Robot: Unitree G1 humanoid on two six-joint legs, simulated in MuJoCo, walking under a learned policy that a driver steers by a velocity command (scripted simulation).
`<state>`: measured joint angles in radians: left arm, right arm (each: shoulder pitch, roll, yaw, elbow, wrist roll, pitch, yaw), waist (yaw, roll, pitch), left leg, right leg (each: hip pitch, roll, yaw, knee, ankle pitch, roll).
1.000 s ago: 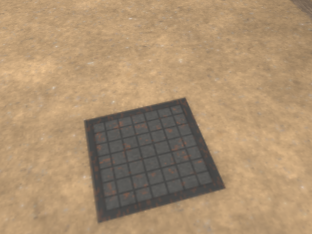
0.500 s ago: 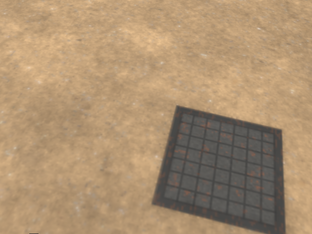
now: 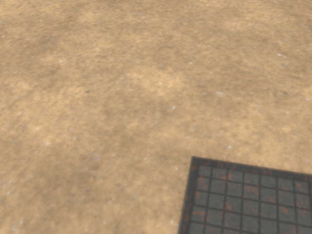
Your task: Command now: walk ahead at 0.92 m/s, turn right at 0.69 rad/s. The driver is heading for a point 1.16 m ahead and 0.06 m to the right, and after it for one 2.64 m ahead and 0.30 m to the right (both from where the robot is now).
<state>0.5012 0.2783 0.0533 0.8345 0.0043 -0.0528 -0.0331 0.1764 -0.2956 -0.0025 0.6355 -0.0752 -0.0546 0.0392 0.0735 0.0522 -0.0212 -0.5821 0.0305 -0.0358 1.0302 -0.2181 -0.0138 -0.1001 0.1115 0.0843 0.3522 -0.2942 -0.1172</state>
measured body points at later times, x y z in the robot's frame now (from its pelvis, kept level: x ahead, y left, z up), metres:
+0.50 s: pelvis +0.43 -0.04 -0.01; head +0.45 -0.05 +0.44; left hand +0.74 +0.12 -0.06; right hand +0.29 -0.30 -0.13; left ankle +0.37 +0.11 -0.74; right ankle +0.50 -0.19 -0.69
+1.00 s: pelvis +0.88 -0.16 -0.03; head +0.92 -0.15 +0.42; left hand +0.79 +0.11 -0.16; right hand +1.15 -0.38 -0.10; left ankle +1.08 -0.09 -0.71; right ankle +0.65 -0.25 -0.74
